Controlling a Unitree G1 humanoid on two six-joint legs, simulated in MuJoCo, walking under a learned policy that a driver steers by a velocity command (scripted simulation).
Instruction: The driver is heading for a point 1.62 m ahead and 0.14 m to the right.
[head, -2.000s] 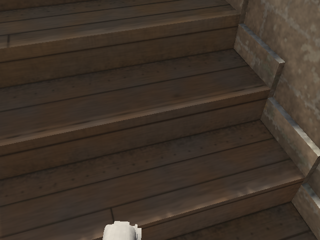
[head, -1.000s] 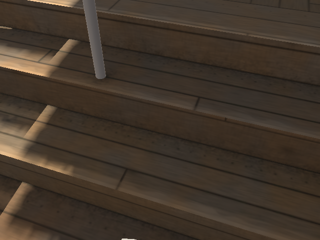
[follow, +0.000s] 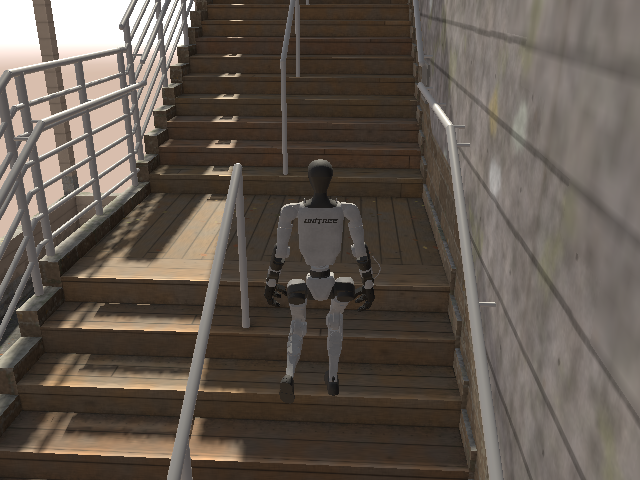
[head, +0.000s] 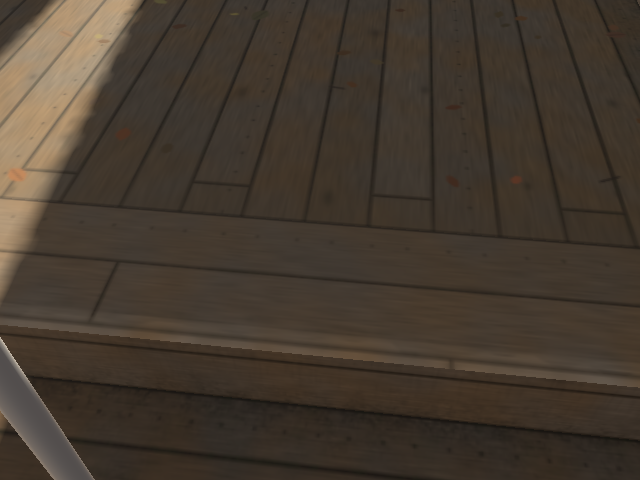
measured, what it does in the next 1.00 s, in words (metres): climbs, turning right: left foot 0.17 m higher, then right foot 0.16 m higher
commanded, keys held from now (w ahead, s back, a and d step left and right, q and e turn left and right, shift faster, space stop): w+e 0.34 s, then w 0.66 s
